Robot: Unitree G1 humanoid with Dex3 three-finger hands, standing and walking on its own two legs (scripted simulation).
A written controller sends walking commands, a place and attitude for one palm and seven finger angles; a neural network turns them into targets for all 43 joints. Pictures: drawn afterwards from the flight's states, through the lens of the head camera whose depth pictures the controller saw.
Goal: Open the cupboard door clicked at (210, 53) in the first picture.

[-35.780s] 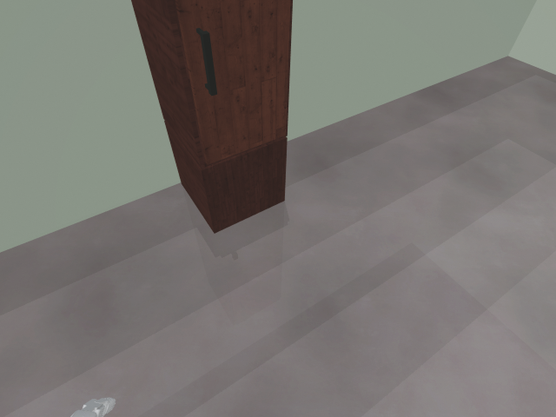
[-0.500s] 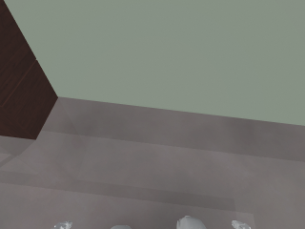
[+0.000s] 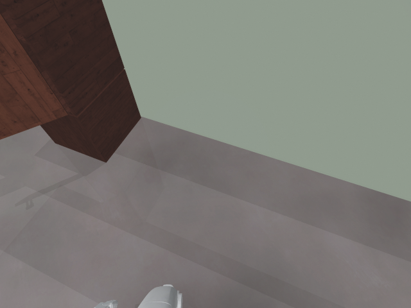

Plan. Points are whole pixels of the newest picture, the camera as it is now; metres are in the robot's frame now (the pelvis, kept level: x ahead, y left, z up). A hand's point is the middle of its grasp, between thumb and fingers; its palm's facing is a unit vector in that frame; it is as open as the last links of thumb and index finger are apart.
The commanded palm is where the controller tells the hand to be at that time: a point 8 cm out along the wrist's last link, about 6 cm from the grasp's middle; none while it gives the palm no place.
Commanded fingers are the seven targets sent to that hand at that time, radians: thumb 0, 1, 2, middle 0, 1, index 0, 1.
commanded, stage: turn to face it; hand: left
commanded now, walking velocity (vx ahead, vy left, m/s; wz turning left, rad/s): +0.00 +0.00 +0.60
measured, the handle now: out of the picture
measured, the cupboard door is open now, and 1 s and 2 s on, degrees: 53 53 53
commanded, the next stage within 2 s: take the last steps up to it in 0.80 s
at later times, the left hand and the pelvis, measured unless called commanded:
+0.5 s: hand out of the picture +0.07 +0.25 -0.16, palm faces +0.27 -0.93 -0.25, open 7.4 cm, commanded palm none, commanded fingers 0.00 0.90 0.90 -0.20 -0.30 -0.20 -0.30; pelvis +0.02 +0.02 +0.00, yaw +15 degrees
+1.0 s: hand out of the picture -0.04 +0.18 -0.19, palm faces +0.53 -0.82 -0.21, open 7.3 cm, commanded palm none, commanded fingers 0.00 0.90 0.90 -0.20 -0.30 -0.20 -0.30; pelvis +0.04 +0.01 -0.02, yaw +30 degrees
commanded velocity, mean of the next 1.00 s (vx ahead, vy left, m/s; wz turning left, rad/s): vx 0.04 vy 0.02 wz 0.43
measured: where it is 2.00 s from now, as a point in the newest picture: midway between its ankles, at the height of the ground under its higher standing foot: (167, 300)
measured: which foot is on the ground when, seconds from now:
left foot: up 0.00-0.12, down 0.14-0.60, up 0.62-0.96, down 0.98-1.00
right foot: down 0.00-0.14, up 0.16-0.58, down 0.60-1.00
